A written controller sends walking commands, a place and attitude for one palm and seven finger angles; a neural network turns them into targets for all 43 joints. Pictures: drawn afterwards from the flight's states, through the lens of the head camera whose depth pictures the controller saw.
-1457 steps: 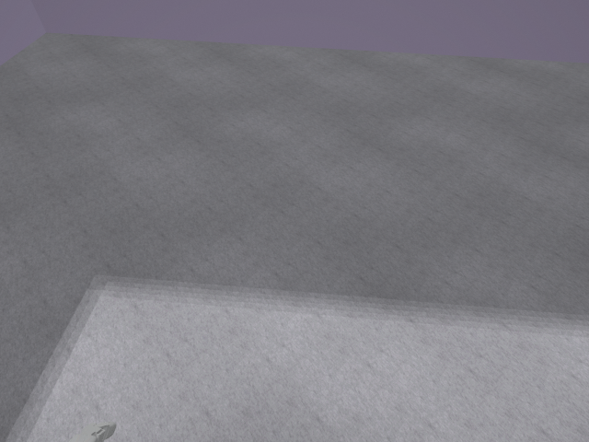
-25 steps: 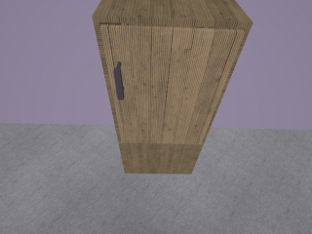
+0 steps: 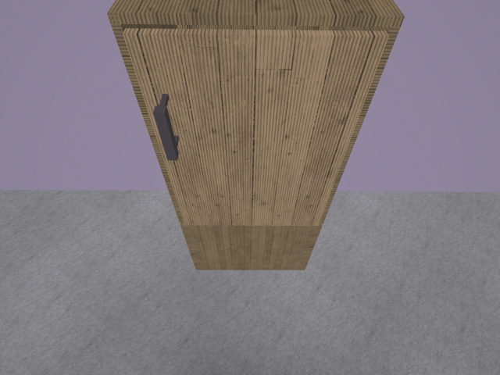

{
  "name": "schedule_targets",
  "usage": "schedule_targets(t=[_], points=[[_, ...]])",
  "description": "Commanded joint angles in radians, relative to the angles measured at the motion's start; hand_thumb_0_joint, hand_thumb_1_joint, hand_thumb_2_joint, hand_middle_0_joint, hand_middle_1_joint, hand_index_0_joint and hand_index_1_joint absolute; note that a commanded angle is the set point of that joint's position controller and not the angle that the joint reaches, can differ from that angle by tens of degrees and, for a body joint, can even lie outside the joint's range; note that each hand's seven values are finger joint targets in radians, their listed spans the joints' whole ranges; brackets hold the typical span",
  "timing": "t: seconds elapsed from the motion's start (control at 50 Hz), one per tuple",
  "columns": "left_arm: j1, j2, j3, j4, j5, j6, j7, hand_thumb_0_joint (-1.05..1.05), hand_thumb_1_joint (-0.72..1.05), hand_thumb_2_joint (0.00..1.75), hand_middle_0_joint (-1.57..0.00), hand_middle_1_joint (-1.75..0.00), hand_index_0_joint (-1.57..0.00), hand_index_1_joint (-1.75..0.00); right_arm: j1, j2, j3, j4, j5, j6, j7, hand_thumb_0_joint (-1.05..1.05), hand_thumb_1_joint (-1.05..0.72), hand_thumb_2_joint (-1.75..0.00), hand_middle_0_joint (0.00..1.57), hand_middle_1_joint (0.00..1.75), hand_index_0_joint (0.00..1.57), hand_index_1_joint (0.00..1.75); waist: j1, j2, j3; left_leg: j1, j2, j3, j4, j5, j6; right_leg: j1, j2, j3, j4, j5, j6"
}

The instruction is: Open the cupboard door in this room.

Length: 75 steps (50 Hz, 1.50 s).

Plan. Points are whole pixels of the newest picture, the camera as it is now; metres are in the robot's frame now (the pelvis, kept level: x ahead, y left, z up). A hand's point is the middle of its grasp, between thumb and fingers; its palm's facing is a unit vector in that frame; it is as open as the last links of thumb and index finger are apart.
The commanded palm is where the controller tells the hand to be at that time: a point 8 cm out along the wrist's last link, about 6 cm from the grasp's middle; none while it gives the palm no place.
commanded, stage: come to a stop and stand still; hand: left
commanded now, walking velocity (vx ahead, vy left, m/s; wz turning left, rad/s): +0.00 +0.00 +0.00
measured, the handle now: (168, 128) +0.52 +0.21 +0.07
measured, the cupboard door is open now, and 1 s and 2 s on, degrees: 0 0 0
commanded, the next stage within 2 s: look again from close up in 0.80 s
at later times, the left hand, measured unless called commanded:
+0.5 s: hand out of the picture +0.00 +0.17 -0.17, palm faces +0.04 -0.98 -0.22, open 7.4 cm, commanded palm none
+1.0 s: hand out of the picture -0.01 +0.19 -0.16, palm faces +0.04 -0.98 -0.21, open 7.4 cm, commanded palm none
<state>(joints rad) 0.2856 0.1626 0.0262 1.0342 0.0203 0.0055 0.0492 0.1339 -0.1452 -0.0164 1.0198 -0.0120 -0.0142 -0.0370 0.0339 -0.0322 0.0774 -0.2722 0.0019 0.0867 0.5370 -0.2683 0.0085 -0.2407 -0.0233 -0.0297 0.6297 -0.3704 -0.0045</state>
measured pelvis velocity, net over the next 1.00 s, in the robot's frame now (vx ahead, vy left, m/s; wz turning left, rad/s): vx -0.02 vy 0.01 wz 0.02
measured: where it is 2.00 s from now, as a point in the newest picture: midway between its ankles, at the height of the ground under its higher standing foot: outside the picture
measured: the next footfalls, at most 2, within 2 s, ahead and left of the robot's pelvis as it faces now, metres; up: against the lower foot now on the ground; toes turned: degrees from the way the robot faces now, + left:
none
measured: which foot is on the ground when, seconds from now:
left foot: down 0.00-1.00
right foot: down 0.00-1.00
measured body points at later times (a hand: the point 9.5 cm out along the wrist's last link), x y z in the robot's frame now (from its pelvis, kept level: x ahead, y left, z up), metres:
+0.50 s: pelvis -0.02 -0.01 +0.01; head +0.00 +0.00 +0.46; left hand +0.00 +0.23 -0.15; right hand +0.01 -0.24 -0.15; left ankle -0.01 +0.11 -0.73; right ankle -0.04 -0.10 -0.73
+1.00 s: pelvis -0.02 +0.01 +0.01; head +0.00 +0.01 +0.46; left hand -0.01 +0.24 -0.15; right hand +0.00 -0.21 -0.15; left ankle -0.02 +0.11 -0.73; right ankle -0.04 -0.10 -0.73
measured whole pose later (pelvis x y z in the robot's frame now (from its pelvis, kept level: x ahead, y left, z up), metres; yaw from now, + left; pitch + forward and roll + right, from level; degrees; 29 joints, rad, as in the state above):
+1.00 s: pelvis -0.02 +0.01 +0.01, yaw +1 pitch +0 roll +1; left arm 0.27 0.17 -0.01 1.09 0.01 -0.02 0.03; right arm 0.27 -0.17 0.01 1.10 -0.02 -0.03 -0.02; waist 0.01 0.00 0.03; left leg -0.21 -0.01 0.08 0.45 -0.24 0.03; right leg -0.18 -0.02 -0.06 0.48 -0.30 -0.01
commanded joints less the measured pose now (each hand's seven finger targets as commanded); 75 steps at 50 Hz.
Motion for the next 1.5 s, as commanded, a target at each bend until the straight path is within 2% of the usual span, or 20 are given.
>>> schedule_targets(t=[0.0, 0.02, 0.06, 0.14, 0.18, 0.2, 0.22, 0.24, 0.32, 0.38, 0.4, 0.42, 0.46, 0.56, 0.6, 0.66, 0.72, 1.04, 1.46, 1.48], points=[[0.108, 0.137, 0.018, -0.042, 0.01, -0.016, -0.005, 0.0, 0.9, 0.9, -0.2, -0.3, -0.2, -0.3, 0.071, -0.095, -0.03, -0.054, 0.004, 0.011, 0.006, 0.0, -0.9, -0.9, 0.2, 0.3, 0.2, 0.3, -0.021, -0.086, -0.113, -0.003, 0.05, -0.052, 0.031, 0.124, 0.012, 0.037, -0.197, 0.187, -0.202, 0.46, -0.07], [0.082, 0.157, 0.021, -0.051, 0.008, -0.018, -0.005, 0.0, 0.9, 0.9, -0.2, -0.3, -0.2, -0.3, 0.062, -0.069, -0.026, -0.052, 0.0, 0.022, 0.009, 0.0, -0.9, -0.9, 0.2, 0.3, 0.2, 0.3, -0.019, -0.147, -0.081, -0.026, 0.018, -0.037, 0.083, -0.008, -0.006, 0.01, -0.242, 0.234, -0.235, 0.522, -0.107], [0.055, 0.147, 0.014, -0.06, 0.011, -0.02, -0.002, 0.0, 0.9, 0.9, -0.2, -0.3, -0.2, -0.3, 0.063, -0.054, -0.024, -0.043, -0.005, 0.03, 0.01, 0.0, -0.9, -0.9, 0.2, 0.3, 0.2, 0.3, -0.02, -0.136, -0.048, -0.072, 0.021, -0.053, 0.172, -0.156, -0.012, 0.017, -0.255, 0.223, -0.244, 0.637, -0.15], [0.037, 0.147, 0.016, -0.064, 0.007, -0.028, -0.001, 0.0, 0.9, 0.9, -0.2, -0.3, -0.2, -0.3, 0.096, -0.055, -0.017, -0.025, 0.004, 0.016, 0.008, 0.0, -0.9, -0.9, 0.2, 0.3, 0.2, 0.3, -0.025, -0.131, -0.087, -0.051, 0.034, -0.04, 0.036, -0.092, -0.02, 0.137, -0.197, 0.134, -0.155, 0.838, -0.142], [0.013, 0.143, 0.018, -0.07, -0.003, -0.025, -0.003, 0.0, 0.9, 0.9, -0.2, -0.3, -0.2, -0.3, 0.131, -0.081, -0.017, -0.003, 0.002, 0.005, 0.005, 0.0, -0.9, -0.9, 0.2, 0.3, 0.2, 0.3, -0.038, -0.037, -0.109, 0.103, 0.079, -0.075, -0.1, 0.258, -0.004, 0.066, -0.14, 0.093, -0.12, 0.69, -0.078], [0.013, 0.128, 0.017, -0.075, -0.007, -0.021, -0.004, 0.0, 0.9, 0.9, -0.2, -0.3, -0.2, -0.3, 0.128, -0.102, -0.015, 0.003, -0.003, 0.001, 0.003, 0.0, -0.9, -0.9, 0.2, 0.3, 0.2, 0.3, -0.024, 0.035, -0.122, 0.153, 0.128, -0.101, -0.093, 0.419, 0.013, 0.035, -0.105, 0.067, -0.13, 0.551, -0.043], [0.003, 0.129, 0.016, -0.07, -0.007, -0.017, -0.004, 0.0, 0.9, 0.9, -0.2, -0.3, -0.2, -0.3, 0.112, -0.112, -0.014, 0.007, -0.003, -0.003, 0.004, 0.0, -0.9, -0.9, 0.2, 0.3, 0.2, 0.3, -0.016, 0.114, -0.114, 0.13, 0.141, -0.122, -0.096, 0.452, 0.034, 0.048, -0.084, 0.053, -0.145, 0.407, -0.021], [-0.006, 0.134, 0.019, -0.064, -0.005, -0.017, -0.004, 0.0, 0.9, 0.9, -0.2, -0.3, -0.2, -0.3, 0.099, -0.111, -0.013, 0.012, -0.001, -0.006, 0.002, 0.0, -0.9, -0.9, 0.2, 0.3, 0.2, 0.3, -0.011, 0.139, -0.084, 0.093, 0.142, -0.132, -0.103, 0.448, 0.045, 0.071, -0.074, 0.055, -0.168, 0.35, -0.014], [-0.003, 0.134, 0.008, -0.027, -0.008, -0.019, -0.015, 0.0, 0.9, 0.9, -0.2, -0.3, -0.2, -0.3, 0.106, -0.106, -0.001, 0.027, -0.003, -0.003, 0.002, 0.0, -0.9, -0.9, 0.2, 0.3, 0.2, 0.3, -0.017, 0.05, -0.044, 0.072, 0.115, -0.118, -0.145, 0.198, 0.014, 0.058, -0.096, 0.077, -0.263, 0.274, -0.03], [0.001, 0.133, 0.005, -0.01, -0.009, -0.022, -0.018, 0.0, 0.9, 0.9, -0.2, -0.3, -0.2, -0.3, 0.122, -0.109, 0.003, 0.043, -0.003, -0.008, 0.003, 0.0, -0.9, -0.9, 0.2, 0.3, 0.2, 0.3, -0.017, 0.066, -0.047, 0.078, 0.114, -0.122, -0.169, 0.17, 0.015, 0.065, -0.093, 0.076, -0.285, 0.23, -0.035], [0.092, 0.118, -0.005, 0.019, 0.0, -0.042, 0.028, 0.0, 0.9, 0.9, -0.2, -0.3, -0.2, -0.3, 0.053, -0.144, -0.006, -0.021, 0.006, -0.011, 0.009, 0.0, -0.9, -0.9, 0.2, 0.3, 0.2, 0.3, 0.001, 0.116, 0.039, 0.011, 0.103, -0.064, 0.054, 0.193, -0.012, 0.01, -0.156, 0.153, -0.273, 0.64, 0.004], [0.039, 0.177, -0.004, -0.03, -0.004, -0.052, 0.018, 0.0, 0.9, 0.9, -0.2, -0.3, -0.2, -0.3, 0.127, -0.069, 0.003, -0.041, 0.004, 0.003, 0.018, 0.0, -0.9, -0.9, 0.2, 0.3, 0.2, 0.3, -0.06, 0.081, -0.034, 0.001, 0.069, -0.079, 0.046, -0.032, -0.007, 0.018, -0.208, 0.196, -0.292, 0.47, -0.054], [-0.029, 0.17, -0.002, -0.061, -0.002, -0.058, 0.005, 0.0, 0.9, 0.9, -0.2, -0.3, -0.2, -0.3, 0.194, -0.085, 0.001, -0.047, -0.005, 0.006, 0.025, 0.0, -0.9, -0.9, 0.2, 0.3, 0.2, 0.3, -0.082, 0.041, -0.08, 0.062, 0.069, -0.072, 0.01, -0.016, -0.005, -0.022, -0.174, 0.138, -0.279, 0.222, -0.104], [0.006, 0.119, -0.011, -0.043, -0.007, -0.034, -0.008, 0.0, 0.9, 0.9, -0.2, -0.3, -0.2, -0.3, 0.191, -0.121, 0.01, -0.053, -0.007, -0.015, 0.017, 0.0, -0.9, -0.9, 0.2, 0.3, 0.2, 0.3, -0.037, 0.099, -0.034, -0.013, 0.115, -0.161, -0.125, 0.108, 0.043, 0.03, -0.057, 0.049, -0.189, 0.107, -0.051], [0.02, 0.108, -0.015, -0.031, -0.008, -0.029, -0.011, 0.0, 0.9, 0.9, -0.2, -0.3, -0.2, -0.3, 0.181, -0.128, 0.009, -0.054, -0.007, -0.012, 0.015, 0.0, -0.9, -0.9, 0.2, 0.3, 0.2, 0.3, -0.033, 0.028, -0.001, -0.031, 0.107, -0.163, -0.154, 0.014, 0.045, 0.01, -0.057, 0.057, -0.212, 0.047, -0.047], [0.025, 0.113, -0.016, -0.023, -0.008, -0.027, -0.014, 0.0, 0.9, 0.9, -0.2, -0.3, -0.2, -0.3, 0.19, -0.126, 0.012, -0.033, -0.008, -0.013, 0.017, 0.0, -0.9, -0.9, 0.2, 0.3, 0.2, 0.3, -0.032, 0.054, 0.015, -0.042, 0.1, -0.17, -0.193, -0.032, 0.045, 0.005, -0.059, 0.058, -0.216, 0.03, -0.046], [0.032, 0.11, -0.018, -0.014, -0.008, -0.029, -0.014, 0.0, 0.9, 0.9, -0.2, -0.3, -0.2, -0.3, 0.196, -0.128, 0.011, -0.017, -0.007, -0.015, 0.016, 0.0, -0.9, -0.9, 0.2, 0.3, 0.2, 0.3, -0.032, 0.008, 0.001, -0.019, 0.097, -0.163, -0.198, -0.036, 0.045, 0.0, -0.067, 0.065, -0.229, 0.031, -0.044], [0.019, 0.143, -0.011, 0.027, -0.005, -0.037, -0.014, 0.0, 0.9, 0.9, -0.2, -0.3, -0.2, -0.3, 0.154, -0.141, 0.009, 0.046, -0.001, -0.032, 0.006, 0.0, -0.9, -0.9, 0.2, 0.3, 0.2, 0.3, -0.028, 0.023, -0.057, 0.092, 0.108, -0.127, -0.159, 0.226, 0.043, 0.055, -0.087, 0.064, -0.229, 0.261, -0.036], [-0.051, 0.209, -0.001, 0.021, -0.005, -0.039, -0.021, 0.0, 0.9, 0.9, -0.2, -0.3, -0.2, -0.3, 0.06, -0.209, 0.004, 0.05, -0.001, -0.027, 0.005, 0.0, -0.9, -0.9, 0.2, 0.3, 0.2, 0.3, -0.025, 0.028, -0.076, 0.138, 0.116, -0.125, -0.169, 0.294, 0.031, 0.095, -0.105, 0.073, -0.257, 0.382, -0.038], [0.079, 0.135, -0.012, 0.046, 0.002, -0.053, 0.03, 0.0, 0.9, 0.9, -0.2, -0.3, -0.2, -0.3, 0.037, -0.176, -0.002, -0.01, 0.01, -0.025, 0.009, 0.0, -0.9, -0.9, 0.2, 0.3, 0.2, 0.3, -0.009, 0.031, -0.057, 0.09, 0.113, -0.058, 0.071, 0.367, 0.0, 0.07, -0.157, 0.141, -0.248, 0.791, 0.024]])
